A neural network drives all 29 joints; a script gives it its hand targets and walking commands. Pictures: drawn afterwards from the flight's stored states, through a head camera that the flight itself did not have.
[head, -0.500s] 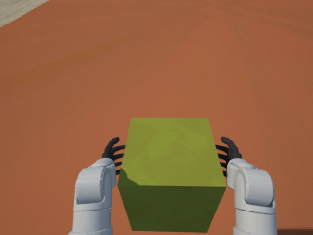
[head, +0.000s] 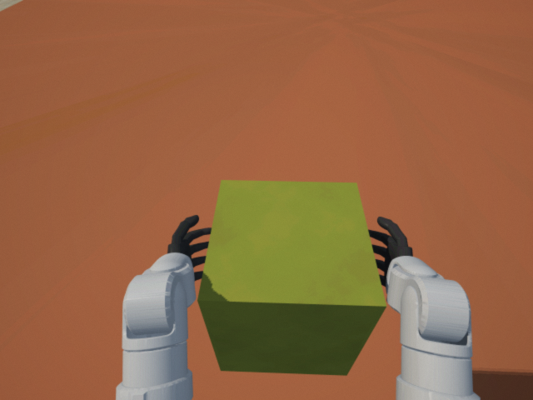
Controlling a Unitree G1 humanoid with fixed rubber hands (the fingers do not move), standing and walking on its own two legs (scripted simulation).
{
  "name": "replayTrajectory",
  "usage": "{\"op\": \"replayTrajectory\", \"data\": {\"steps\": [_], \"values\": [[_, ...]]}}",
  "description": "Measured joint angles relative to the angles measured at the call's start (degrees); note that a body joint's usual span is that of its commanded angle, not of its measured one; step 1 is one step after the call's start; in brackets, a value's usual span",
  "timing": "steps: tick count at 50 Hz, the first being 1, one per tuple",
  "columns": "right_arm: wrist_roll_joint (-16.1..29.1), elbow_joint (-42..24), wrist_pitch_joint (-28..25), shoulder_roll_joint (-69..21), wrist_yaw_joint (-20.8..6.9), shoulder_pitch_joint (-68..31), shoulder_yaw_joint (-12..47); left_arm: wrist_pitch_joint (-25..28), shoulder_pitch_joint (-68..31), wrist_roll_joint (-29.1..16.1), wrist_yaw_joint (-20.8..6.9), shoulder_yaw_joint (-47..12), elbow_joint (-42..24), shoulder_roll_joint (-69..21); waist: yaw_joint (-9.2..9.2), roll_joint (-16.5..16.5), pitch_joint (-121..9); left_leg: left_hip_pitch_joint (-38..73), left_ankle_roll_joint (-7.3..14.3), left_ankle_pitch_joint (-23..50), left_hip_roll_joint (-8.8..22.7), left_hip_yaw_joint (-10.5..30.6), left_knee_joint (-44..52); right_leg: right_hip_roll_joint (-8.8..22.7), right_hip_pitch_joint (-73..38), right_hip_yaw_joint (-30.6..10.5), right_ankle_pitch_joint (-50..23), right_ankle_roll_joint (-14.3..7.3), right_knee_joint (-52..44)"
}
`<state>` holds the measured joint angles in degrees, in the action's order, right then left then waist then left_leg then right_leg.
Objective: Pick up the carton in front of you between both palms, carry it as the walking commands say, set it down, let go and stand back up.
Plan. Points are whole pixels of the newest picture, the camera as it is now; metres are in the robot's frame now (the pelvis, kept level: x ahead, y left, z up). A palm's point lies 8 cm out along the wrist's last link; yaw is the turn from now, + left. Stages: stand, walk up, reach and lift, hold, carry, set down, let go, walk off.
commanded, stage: carry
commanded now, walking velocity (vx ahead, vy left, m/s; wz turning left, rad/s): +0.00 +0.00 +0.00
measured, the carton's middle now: (285, 280) +0.29 +0.00 +0.01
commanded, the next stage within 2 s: none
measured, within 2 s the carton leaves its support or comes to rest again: neither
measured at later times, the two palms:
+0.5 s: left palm (197, 269) +0.27 +0.13 +0.07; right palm (408, 275) +0.27 -0.17 +0.07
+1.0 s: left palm (201, 292) +0.25 +0.13 +0.03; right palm (405, 298) +0.25 -0.17 +0.04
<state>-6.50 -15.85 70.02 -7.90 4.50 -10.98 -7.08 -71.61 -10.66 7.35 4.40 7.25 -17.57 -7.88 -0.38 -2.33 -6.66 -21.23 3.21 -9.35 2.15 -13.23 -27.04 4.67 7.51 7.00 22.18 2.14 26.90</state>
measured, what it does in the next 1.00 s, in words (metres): stands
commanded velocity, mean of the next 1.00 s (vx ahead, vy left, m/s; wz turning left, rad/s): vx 0.00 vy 0.00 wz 0.00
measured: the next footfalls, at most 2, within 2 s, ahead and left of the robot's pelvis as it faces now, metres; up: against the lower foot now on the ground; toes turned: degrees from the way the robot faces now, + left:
right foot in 1.94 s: +0.27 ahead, -0.15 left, +0.00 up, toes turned -9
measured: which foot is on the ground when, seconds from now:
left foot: down 0.00-1.00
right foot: down 0.00-1.00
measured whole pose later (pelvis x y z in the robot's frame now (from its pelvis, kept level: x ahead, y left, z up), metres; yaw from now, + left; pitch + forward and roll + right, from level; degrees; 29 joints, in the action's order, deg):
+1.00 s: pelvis -0.03 -0.02 +0.00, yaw -1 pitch +1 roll +0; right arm -14.8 12.1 44.2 -8.4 0.3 -13.7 -11.3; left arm -45.0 -13.2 14.7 0.6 10.5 11.3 -8.3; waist -0.1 -0.4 -6.3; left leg -22.7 1.8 -7.8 5.4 -12.4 -29.5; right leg 1.9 9.8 7.2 22.4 -0.5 31.1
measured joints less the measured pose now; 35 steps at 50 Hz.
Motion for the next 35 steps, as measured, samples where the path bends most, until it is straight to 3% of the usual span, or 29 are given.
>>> {"op": "replayTrajectory", "data": {"steps": [21,35], "values": [[-0.5,0.4,-1.1,0.3,0.0,1.8,0.7,2.2,1.9,-0.4,-0.1,-1.0,1.5,0.3,0.4,1.5,-1.2,-1.4,-1.6,-4.9,2.2,0.6,-7.1,-1.3,0.0,0.0,4.3,-1.4,4.2],[-3.1,9.7,-9.8,0.4,-1.8,2.6,0.5,10.9,2.6,2.0,-1.5,-1.1,10.8,0.4,0.29,1.8,-0.7,-0.4,-1.6,-1.6,2.8,0.8,-4.6,-2.2,0.1,0.2,2.1,-2.1,3.7]]}}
